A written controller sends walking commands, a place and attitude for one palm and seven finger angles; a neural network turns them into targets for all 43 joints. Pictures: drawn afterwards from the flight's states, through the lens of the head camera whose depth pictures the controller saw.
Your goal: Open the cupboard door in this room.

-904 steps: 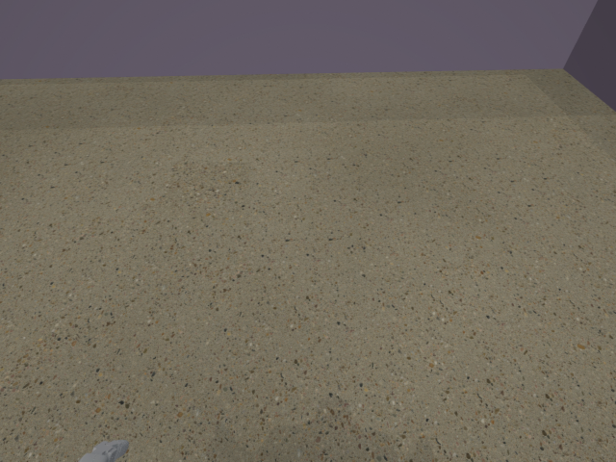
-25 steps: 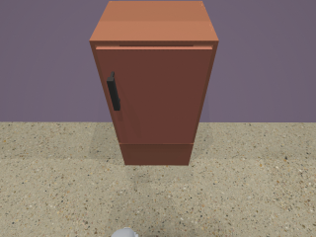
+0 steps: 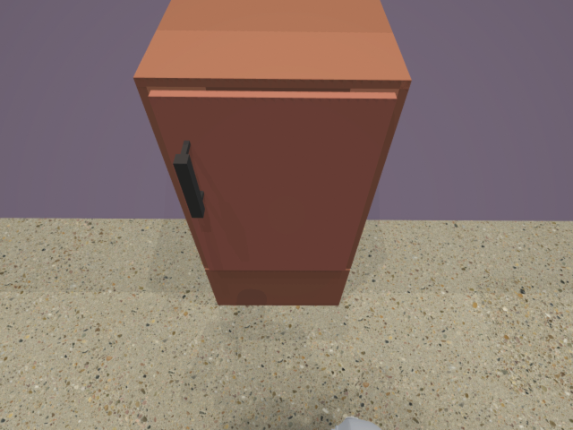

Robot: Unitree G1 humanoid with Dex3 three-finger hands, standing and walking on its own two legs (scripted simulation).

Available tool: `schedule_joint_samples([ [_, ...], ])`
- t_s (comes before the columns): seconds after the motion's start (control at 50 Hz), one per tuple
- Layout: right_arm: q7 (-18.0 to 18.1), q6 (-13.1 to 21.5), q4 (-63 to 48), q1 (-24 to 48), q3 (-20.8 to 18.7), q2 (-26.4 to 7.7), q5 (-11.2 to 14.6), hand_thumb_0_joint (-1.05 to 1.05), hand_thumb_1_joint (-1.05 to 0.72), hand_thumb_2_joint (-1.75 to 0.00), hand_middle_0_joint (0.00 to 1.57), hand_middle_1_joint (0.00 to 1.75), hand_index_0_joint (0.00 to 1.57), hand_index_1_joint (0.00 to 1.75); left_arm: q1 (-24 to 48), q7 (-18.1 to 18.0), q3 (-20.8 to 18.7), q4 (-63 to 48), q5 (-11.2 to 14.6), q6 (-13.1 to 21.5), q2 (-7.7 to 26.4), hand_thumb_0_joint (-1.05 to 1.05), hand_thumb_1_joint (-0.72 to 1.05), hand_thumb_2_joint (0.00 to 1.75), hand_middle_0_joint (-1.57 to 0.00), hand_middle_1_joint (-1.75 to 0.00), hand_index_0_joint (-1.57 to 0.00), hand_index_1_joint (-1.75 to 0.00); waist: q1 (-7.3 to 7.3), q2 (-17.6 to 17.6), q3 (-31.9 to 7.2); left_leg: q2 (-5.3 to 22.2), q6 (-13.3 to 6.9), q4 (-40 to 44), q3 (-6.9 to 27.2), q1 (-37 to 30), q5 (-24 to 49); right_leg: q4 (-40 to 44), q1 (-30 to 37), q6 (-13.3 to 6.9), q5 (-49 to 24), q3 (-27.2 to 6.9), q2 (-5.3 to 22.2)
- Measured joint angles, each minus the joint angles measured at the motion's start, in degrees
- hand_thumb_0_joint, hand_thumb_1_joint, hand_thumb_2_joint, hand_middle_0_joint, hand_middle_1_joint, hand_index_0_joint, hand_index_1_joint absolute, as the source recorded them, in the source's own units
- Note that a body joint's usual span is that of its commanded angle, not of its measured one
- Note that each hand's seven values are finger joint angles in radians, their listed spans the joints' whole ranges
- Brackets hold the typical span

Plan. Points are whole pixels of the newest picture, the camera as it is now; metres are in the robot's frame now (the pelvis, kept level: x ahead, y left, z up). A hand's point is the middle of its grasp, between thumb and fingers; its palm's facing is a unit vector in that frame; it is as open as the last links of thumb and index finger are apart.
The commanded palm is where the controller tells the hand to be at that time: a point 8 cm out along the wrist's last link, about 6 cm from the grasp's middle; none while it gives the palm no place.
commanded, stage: come to a stop and stand still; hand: left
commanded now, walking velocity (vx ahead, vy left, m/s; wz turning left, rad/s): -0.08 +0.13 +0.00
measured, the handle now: (192, 180) +0.54 +0.22 -0.03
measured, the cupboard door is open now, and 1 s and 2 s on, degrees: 0 0 0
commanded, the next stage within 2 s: look again from close up in 1.52 s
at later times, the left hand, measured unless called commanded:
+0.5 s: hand out of the picture -0.02 +0.16 -0.15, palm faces +0.09 -0.96 -0.26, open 7.4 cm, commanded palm none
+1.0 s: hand out of the picture +0.01 +0.17 -0.18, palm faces -0.03 -0.98 -0.17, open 7.4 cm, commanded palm none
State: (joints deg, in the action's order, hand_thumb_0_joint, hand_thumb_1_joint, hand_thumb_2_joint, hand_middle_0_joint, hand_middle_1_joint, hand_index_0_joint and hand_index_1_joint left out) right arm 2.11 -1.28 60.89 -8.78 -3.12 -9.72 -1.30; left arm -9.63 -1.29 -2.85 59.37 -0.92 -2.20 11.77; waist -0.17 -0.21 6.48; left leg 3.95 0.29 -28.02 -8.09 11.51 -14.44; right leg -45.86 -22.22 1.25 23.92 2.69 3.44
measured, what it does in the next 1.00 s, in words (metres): steps on the spot: right foot, then left foot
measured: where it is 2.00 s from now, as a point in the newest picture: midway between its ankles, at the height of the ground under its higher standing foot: outside the picture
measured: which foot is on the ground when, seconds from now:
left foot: down 0.00-0.08, up 0.10-0.58, down 0.60-1.00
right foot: up 0.00-0.04, down 0.06-0.60, up 0.62-1.00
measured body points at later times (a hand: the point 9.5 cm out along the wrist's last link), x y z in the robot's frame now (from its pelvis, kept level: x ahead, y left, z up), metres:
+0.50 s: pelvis -0.04 -0.03 +0.01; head -0.02 -0.05 +0.46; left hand -0.02 +0.21 -0.13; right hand +0.02 -0.28 -0.15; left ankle -0.11 +0.13 -0.69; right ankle +0.04 -0.14 -0.74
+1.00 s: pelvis -0.02 -0.01 +0.00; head +0.02 +0.00 +0.45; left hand +0.02 +0.23 -0.16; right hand -0.10 -0.21 -0.15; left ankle -0.10 +0.11 -0.74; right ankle -0.03 -0.13 -0.72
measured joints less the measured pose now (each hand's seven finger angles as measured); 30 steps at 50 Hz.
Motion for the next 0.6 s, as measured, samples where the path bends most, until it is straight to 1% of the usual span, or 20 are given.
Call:
schedule_joint_samples([
  [0.04, -0.3, -0.7, 0.1, -0.3, -0.4, -0.6, -0.1, 0.0, -0.92, -0.9, 0.2, 0.3, 0.21, 0.3, 0.4, 0.1, -0.2, -1.1, 0.0, 0.3, 0.5, 0.0, 0.91, 0.9, -0.2, -0.3, -0.2, -0.29, -0.08, 0.7, 0.0, 0.8, 1.1, -2.0, 0.1, 0.6, -1.0, 5.0, 1.9, -0.1, -4.4, 0.6, 0.1],
  [0.06, -0.5, -0.9, 0.0, -0.6, -0.6, -0.8, 0.0, 0.0, -0.92, -0.9, 0.2, 0.3, 0.21, 0.3, 0.2, 0.1, -0.2, -1.5, -0.1, 0.7, 0.8, 0.0, 0.91, 0.9, -0.2, -0.3, -0.2, -0.29, -0.19, 0.7, -0.2, 0.9, 1.7, -3.6, 0.0, 1.2, -1.8, 9.0, 3.5, -0.1, -9.1, 0.8, 0.5],
  [0.08, -0.7, -1.1, -0.1, -0.9, -0.8, -1.2, 0.2, 0.0, -0.92, -0.9, 0.2, 0.3, 0.21, 0.3, 0.0, 0.1, -0.1, -1.8, -0.3, 1.2, 1.0, 0.0, 0.91, 0.9, -0.2, -0.3, -0.2, -0.29, -0.26, 0.8, -0.5, 1.2, 1.9, -5.9, 0.1, 2.4, -3.0, 10.6, 4.2, -0.5, -9.0, 0.8, 0.4],
  [0.1, -0.8, -1.5, -0.2, -0.6, -1.0, -1.8, 0.4, 0.0, -0.92, -0.9, 0.2, 0.3, 0.21, 0.3, 0.3, 0.0, 0.0, -1.7, -0.5, 1.5, 0.7, 0.0, 0.91, 0.9, -0.2, -0.3, -0.2, -0.29, -0.11, 1.8, -0.3, 1.1, 1.9, -9.5, 1.6, 3.9, -7.3, 9.4, 3.6, -1.3, -8.0, 1.1, -0.1],
  [0.12, -0.9, -1.9, -0.5, -0.5, -1.3, -2.4, 0.6, 0.0, -0.92, -0.9, 0.2, 0.3, 0.21, 0.3, 0.6, 0.1, 0.4, -1.7, -0.5, 1.6, 0.2, 0.0, 0.91, 0.9, -0.2, -0.3, -0.2, -0.29, 0.28, 2.6, 0.1, 0.2, 1.6, -13.9, 3.8, 5.5, -11.5, 8.7, 3.4, -2.1, -7.5, 1.6, -0.2],
  [0.14, -0.9, -2.4, -0.7, -0.5, -1.5, -2.9, 0.7, 0.01, -0.92, -0.9, 0.2, 0.3, 0.21, 0.3, 0.7, 0.1, 0.7, -1.7, -0.5, 1.6, -0.3, 0.0, 0.91, 0.9, -0.2, -0.3, -0.2, -0.29, 0.54, 3.2, 0.1, -0.9, 1.4, -18.4, 5.4, 7.1, -14.2, 8.8, 3.5, -2.6, -7.5, 2.0, -0.1],
  [0.16, -0.9, -2.7, -0.9, -0.6, -1.6, -3.3, 0.7, 0.01, -0.92, -0.9, 0.2, 0.3, 0.2, 0.3, 0.8, 0.2, 0.9, -1.9, -0.5, 1.5, -0.8, 0.0, 0.91, 0.9, -0.2, -0.3, -0.2, -0.29, 0.54, 3.4, 0.1, -2.1, 1.3, -23.0, 6.4, 8.6, -15.3, 9.4, 3.6, -3.0, -7.8, 2.2, 0.1],
  [0.22, -1.5, -3.2, -0.9, -0.5, -1.7, -4.1, 0.5, 0.01, -0.92, -0.9, 0.2, 0.3, 0.2, 0.3, 0.8, 0.2, 1.2, -2.4, -0.2, 1.3, -2.0, 0.0, 0.91, 0.9, -0.2, -0.3, -0.2, -0.29, 0.02, 3.4, -0.2, -4.2, 1.6, -33.7, 7.7, 11.8, -12.6, 12.4, 3.9, -3.4, -10.2, 2.1, 0.5],
  [0.26, -2.0, -3.2, -1.1, -0.8, -1.6, -4.5, 0.4, 0.01, -0.92, -0.9, 0.19, 0.3, 0.2, 0.3, 0.6, 0.1, 1.4, -2.6, -0.1, 1.3, -2.6, 0.0, 0.91, 0.9, -0.2, -0.3, -0.2, -0.3, -0.27, 3.2, -0.6, -4.6, 2.1, -36.6, 8.3, 12.5, -9.7, 14.5, 4.1, -3.5, -11.7, 2.2, 0.7],
  [0.3, -2.3, -3.4, -1.1, -1.3, -1.4, -4.7, 0.2, 0.01, -0.91, -0.9, 0.19, 0.3, 0.2, 0.3, 0.2, 0.1, 1.4, -2.8, -0.1, 1.5, -2.9, 0.0, 0.91, 0.9, -0.2, -0.3, -0.2, -0.3, -0.66, 2.8, -1.1, -4.5, 2.5, -36.9, 8.8, 12.3, -7.7, 16.4, 4.2, -3.5, -13.1, 2.3, 1.0],
  [0.34, -2.6, -3.5, -1.2, -1.7, -1.2, -4.7, 0.1, 0.01, -0.91, -0.9, 0.19, 0.3, 0.2, 0.3, -0.4, 0.1, 1.4, -2.8, -0.1, 1.6, -3.0, 0.0, 0.91, 0.9, -0.2, -0.3, -0.2, -0.3, -1.06, 2.3, -1.7, -4.2, 2.9, -35.5, 9.4, 11.4, -6.6, 17.9, 4.2, -3.5, -14.2, 2.5, 1.2],
  [0.4, -2.8, -3.5, -1.2, -2.3, -1.0, -4.8, 0.1, 0.01, -0.91, -0.9, 0.19, 0.3, 0.2, 0.3, -1.6, 0.2, 1.3, -2.6, -0.4, 1.5, -2.8, 0.0, 0.91, 0.9, -0.2, -0.3, -0.2, -0.3, -1.69, 1.6, -2.7, -3.2, 3.0, -30.4, 9.5, 9.3, -6.8, 19.7, 4.2, -3.3, -15.7, 2.6, 1.5],
  [0.46, -2.9, -3.1, -1.3, -2.7, -0.6, -4.5, 0.3, 0.01, -0.91, -0.9, 0.19, 0.3, 0.2, 0.3, -3.0, 0.4, 1.1, -2.1, -0.8, 1.3, -2.3, 0.01, 0.9, 0.9, -0.2, -0.3, -0.2, -0.3, -2.46, 0.7, -3.3, -2.6, 2.7, -22.2, 8.7, 6.0, -9.4, 21.1, 4.0, -2.9, -17.1, 2.3, 1.7],
  [0.52, -2.8, -2.3, -1.7, -2.9, -0.2, -3.9, 0.6, 0.01, -0.91, -0.9, 0.19, 0.3, 0.2, 0.3, -4.1, 0.6, 0.9, -1.0, -1.0, 1.0, -1.4, 0.01, 0.9, 0.9, -0.2, -0.3, -0.2, -0.3, -3.01, -0.2, -3.9, -2.7, 1.8, -13.8, 7.4, 2.7, -11.1, 22.5, 3.7, -2.3, -18.7, 2.0, 1.6],
  [0.56, -2.7, -1.3, -1.9, -3.4, 0.2, -3.4, 0.7, 0.01, -0.91, -0.9, 0.19, 0.3, 0.2, 0.3, -4.8, 0.6, 0.6, 0.0, -0.9, 0.6, -0.7, 0.01, 0.9, 0.9, -0.2, -0.3, -0.2, -0.3, -2.98, -0.7, -4.4, -3.1, 1.2, -6.0, 6.1, -0.5, -8.7, 23.0, 3.4, -1.6, -19.6, 1.8, 1.3],
  [0.58, -2.5, -0.6, -2.1, -4.1, 0.4, -3.2, 0.7, 0.01, -0.91, -0.9, 0.19, 0.3, 0.2, 0.3, -5.2, 0.6, 0.6, 0.6, -0.7, 0.3, -0.5, 0.01, 0.9, 0.9, -0.2, -0.3, -0.2, -0.3, -2.68, -0.5, -4.8, -3.1, 0.9, -1.4, 5.7, -2.5, -7.1, 22.3, 2.9, -1.2, -19.2, 1.9, 0.9],
  [0.6, -2.3, 0.1, -2.2, -4.9, 0.6, -3.0, 0.6, 0.01, -0.91, -0.9, 0.19, 0.3, 0.2, 0.3, -5.5, 0.6, 0.6, 1.1, -0.3, 0.1, -0.3, 0.01, 0.9, 0.9, -0.2, -0.3, -0.2, -0.3, -2.18, 0.2, -5.4, -2.8, 0.3, 2.6, 6.4, -3.9, -5.7, 20.5, 1.8, -0.7, -17.1, 2.3, 0.2],
])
